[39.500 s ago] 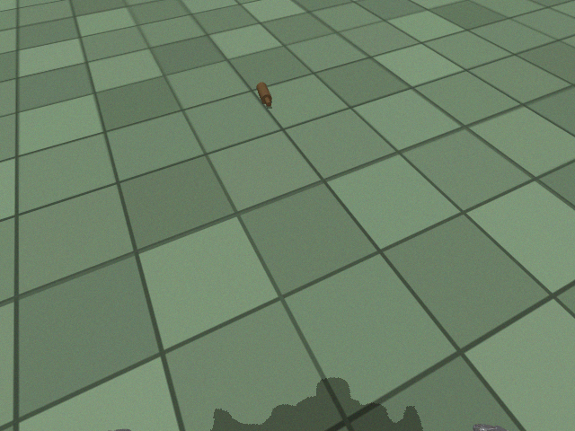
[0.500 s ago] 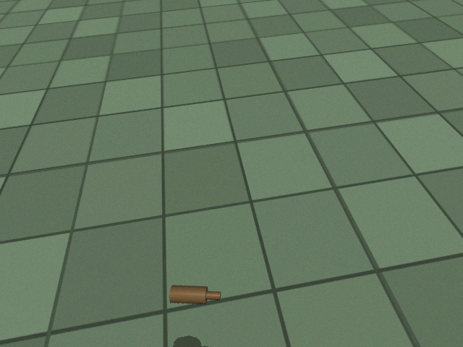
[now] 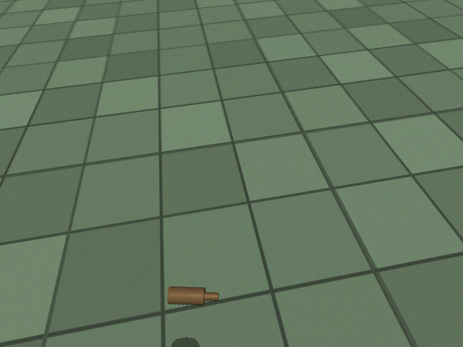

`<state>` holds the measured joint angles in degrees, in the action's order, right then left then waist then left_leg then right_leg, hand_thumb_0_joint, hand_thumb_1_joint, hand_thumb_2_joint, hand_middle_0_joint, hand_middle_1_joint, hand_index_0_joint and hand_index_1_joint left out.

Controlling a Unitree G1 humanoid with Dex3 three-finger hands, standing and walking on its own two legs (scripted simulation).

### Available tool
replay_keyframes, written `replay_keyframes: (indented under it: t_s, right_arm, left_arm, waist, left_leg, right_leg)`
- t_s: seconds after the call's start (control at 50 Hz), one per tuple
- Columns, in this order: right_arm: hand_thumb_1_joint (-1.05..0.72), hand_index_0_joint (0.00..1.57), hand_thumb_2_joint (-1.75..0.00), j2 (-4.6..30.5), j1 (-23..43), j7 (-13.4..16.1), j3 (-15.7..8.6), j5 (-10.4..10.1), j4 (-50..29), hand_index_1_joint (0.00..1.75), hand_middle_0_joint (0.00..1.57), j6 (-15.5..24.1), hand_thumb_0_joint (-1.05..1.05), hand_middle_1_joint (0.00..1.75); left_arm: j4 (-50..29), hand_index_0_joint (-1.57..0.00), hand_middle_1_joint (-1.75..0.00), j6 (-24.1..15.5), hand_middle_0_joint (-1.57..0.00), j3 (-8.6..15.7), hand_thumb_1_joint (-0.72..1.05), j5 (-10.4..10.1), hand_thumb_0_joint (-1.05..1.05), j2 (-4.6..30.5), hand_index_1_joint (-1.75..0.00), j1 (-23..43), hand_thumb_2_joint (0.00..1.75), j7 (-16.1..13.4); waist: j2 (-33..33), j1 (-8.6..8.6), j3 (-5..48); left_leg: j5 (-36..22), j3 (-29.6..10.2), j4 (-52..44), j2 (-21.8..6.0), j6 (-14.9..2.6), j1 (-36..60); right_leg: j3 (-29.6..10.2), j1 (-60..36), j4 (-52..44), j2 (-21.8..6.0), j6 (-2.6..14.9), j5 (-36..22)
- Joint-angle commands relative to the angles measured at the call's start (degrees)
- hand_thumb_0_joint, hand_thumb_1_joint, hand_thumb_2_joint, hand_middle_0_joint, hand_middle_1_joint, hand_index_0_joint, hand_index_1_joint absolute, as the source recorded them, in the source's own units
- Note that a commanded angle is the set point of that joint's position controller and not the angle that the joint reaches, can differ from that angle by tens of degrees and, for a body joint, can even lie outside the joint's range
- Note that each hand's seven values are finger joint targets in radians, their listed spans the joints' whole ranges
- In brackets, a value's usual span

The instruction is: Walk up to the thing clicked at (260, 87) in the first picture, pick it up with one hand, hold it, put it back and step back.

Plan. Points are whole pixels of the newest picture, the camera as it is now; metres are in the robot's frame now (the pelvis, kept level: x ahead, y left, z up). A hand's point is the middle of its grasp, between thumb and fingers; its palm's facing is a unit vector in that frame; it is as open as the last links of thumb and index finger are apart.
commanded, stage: stand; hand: left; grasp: from above
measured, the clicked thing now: (193, 295) +0.41 +0.21 -0.75
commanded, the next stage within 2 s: step back in 0.40 s
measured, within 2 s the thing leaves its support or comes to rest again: neither
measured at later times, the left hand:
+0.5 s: hand out of the picture +0.07 +0.26 -0.16, palm faces +0.02 -0.93 -0.35, open 7.4 cm
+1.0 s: hand out of the picture +0.03 +0.33 -0.18, palm faces -0.11 -0.93 -0.34, open 7.4 cm
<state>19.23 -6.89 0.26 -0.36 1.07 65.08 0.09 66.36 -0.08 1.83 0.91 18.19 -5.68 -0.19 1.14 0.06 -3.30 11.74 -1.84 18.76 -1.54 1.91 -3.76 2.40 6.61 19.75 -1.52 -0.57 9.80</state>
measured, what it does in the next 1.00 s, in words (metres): walks backwards: left foot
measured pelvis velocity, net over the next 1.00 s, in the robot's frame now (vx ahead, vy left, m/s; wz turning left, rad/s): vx -0.10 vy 0.09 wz -0.08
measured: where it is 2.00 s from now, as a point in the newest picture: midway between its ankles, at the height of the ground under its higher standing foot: outside the picture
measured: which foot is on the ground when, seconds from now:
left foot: down 0.00-0.50, up 0.52-0.68, down 0.70-1.00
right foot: down 0.00-0.70, up 0.72-1.00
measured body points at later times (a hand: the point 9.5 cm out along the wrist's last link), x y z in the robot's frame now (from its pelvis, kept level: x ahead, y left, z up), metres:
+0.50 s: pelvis -0.02 +0.00 -0.01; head +0.01 -0.01 +0.44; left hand +0.07 +0.31 -0.13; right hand +0.06 -0.30 -0.14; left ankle -0.01 +0.14 -0.75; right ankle +0.01 -0.12 -0.75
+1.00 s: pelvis -0.10 +0.09 -0.02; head -0.02 +0.10 +0.43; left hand +0.03 +0.38 -0.16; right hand -0.05 -0.23 -0.13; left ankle -0.08 +0.14 -0.75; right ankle -0.11 -0.05 -0.70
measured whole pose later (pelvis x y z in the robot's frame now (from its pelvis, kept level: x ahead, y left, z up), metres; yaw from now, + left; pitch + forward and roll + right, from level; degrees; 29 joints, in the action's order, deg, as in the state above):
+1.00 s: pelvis -0.10 +0.09 -0.02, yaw -5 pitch -2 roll +0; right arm 18.8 -8.6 1.7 -3.5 1.3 52.7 -1.8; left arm 51.0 4.3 3.6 0.9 21.5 -6.4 -1.2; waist -3.3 -1.0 -11.4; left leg 15.8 4.8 30.4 3.7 -5.2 -12.8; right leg -8.3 22.2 54.0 4.9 -0.4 24.1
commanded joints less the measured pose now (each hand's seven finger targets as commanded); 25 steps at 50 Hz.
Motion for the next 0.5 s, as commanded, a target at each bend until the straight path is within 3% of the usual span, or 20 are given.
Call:
replay_keyframes:
  t_s: [0.0, 0.12, 0.2, 0.36, 0.38, 0.42, 0.44, 0.46, 0.48]
  right_arm:
    - [-0.90, 0.20, -0.90, 11.0, 2.0, 0.9, -2.0, 0.0, -3.5, 0.30, 0.20, 1.2, 0.00, 0.30]
    - [-0.90, 0.20, -0.90, 11.3, 1.9, 0.7, -2.1, -0.1, -3.4, 0.30, 0.20, 1.2, 0.00, 0.30]
    - [-0.90, 0.20, -0.90, 11.5, 2.1, 0.7, -2.2, 0.0, -3.7, 0.30, 0.20, 1.3, 0.00, 0.30]
    - [-0.90, 0.20, -0.90, 11.4, 1.8, 0.6, -1.9, 0.0, -3.6, 0.30, 0.20, 1.3, 0.00, 0.30]
    - [-0.90, 0.20, -0.90, 14.4, 4.0, 0.3, -3.0, -0.5, -4.5, 0.30, 0.20, 0.1, 0.00, 0.30]
    - [-0.90, 0.20, -0.90, 12.4, 1.9, 0.2, -3.0, -1.0, -5.5, 0.30, 0.20, -0.5, 0.00, 0.30]
    - [-0.90, 0.20, -0.90, 12.3, 1.1, 0.2, -3.2, -1.2, -6.0, 0.30, 0.20, -0.7, 0.00, 0.30]
    - [-0.90, 0.20, -0.90, 12.2, 0.6, 0.1, -3.4, -1.1, -6.5, 0.30, 0.20, -1.2, 0.00, 0.30]
    - [-0.90, 0.20, -0.90, 11.6, -0.4, 0.0, -3.7, -1.1, -6.8, 0.30, 0.20, -1.6, 0.00, 0.30]
  left_arm:
    - [-3.5, -0.20, -0.30, -1.5, -0.20, 1.9, 0.90, -0.1, 0.00, 12.1, -0.30, 2.5, 0.90, -0.8]
    - [-3.7, -0.20, -0.30, -1.6, -0.20, 1.8, 0.90, -0.2, 0.00, 12.2, -0.30, 2.3, 0.90, -0.6]
    - [-4.0, -0.20, -0.30, -1.8, -0.20, 1.9, 0.90, -0.2, 0.00, 12.5, -0.30, 2.5, 0.90, -0.7]
    - [-4.1, -0.20, -0.30, -1.6, -0.20, 1.6, 0.90, -0.2, 0.00, 12.5, -0.30, 2.5, 0.90, -0.6]
    - [-5.6, -0.20, -0.30, -1.1, -0.20, 4.2, 0.90, -1.3, 0.00, 17.1, -0.30, 1.6, 0.90, -0.9]
    - [-7.0, -0.20, -0.30, -0.8, -0.20, 4.7, 0.90, -1.4, 0.00, 17.3, -0.30, 0.8, 0.90, -1.3]
    - [-7.9, -0.20, -0.30, -0.8, -0.20, 5.0, 0.90, -1.3, 0.00, 18.0, -0.30, 0.7, 0.90, -1.4]
    - [-8.9, -0.20, -0.30, -0.7, -0.20, 5.3, 0.90, -1.1, 0.00, 18.8, -0.30, 1.1, 0.90, -1.4]
    - [-10.5, -0.20, -0.30, -0.5, -0.20, 5.5, 0.90, -0.7, 0.00, 19.0, -0.30, 2.7, 0.90, -1.5]
  waist:
    - [-1.5, 0.27, 2.9]
    - [-0.9, 0.33, 2.1]
    - [-1.0, 0.21, 4.3]
    - [-1.0, 0.25, 2.9]
    - [-2.5, 0.65, -3.3]
    - [-4.9, 0.08, -0.6]
    - [-6.3, -0.16, 2.0]
    - [-8.0, -0.16, 3.0]
    - [-10.6, -0.46, 4.2]
  left_leg:
    - [-6.8, -3.3, -3.4, -5.4, -2.69, -3.6]
    - [-4.7, -3.3, -3.8, -5.4, -2.60, -4.0]
    - [-7.7, -3.3, -3.2, -5.7, -2.78, -2.9]
    - [-6.1, -3.4, -4.1, -5.6, -2.48, -4.0]
    - [-11.6, -3.1, 2.9, -4.1, -3.48, -7.7]
    - [-10.3, -0.7, 8.8, -2.0, -3.17, -8.0]
    - [-8.3, 0.6, 13.3, -0.3, -2.93, -7.2]
    - [-2.8, 1.8, 18.2, 2.1, -2.60, -8.3]
    - [8.9, 2.2, 23.7, 3.7, -2.57, -9.5]
  right_leg:
    - [-5.4, -2.4, -3.6, -5.9, 1.26, -6.5]
    - [-5.7, -1.8, -4.2, -5.8, 1.30, -4.3]
    - [-5.7, -3.1, -3.2, -6.3, 1.54, -8.3]
    - [-5.5, -2.2, -3.4, -6.0, 1.50, -6.3]
    - [-7.6, 3.4, 0.1, -6.0, 1.95, -15.6]
    - [-8.9, 2.8, 0.1, -8.1, 4.65, -18.7]
    - [-11.1, 2.7, -0.7, -10.4, 7.08, -20.5]
    - [-13.9, 3.5, -1.7, -13.2, 9.68, -20.5]
    - [-16.3, 4.3, -2.3, -16.4, 12.68, -20.0]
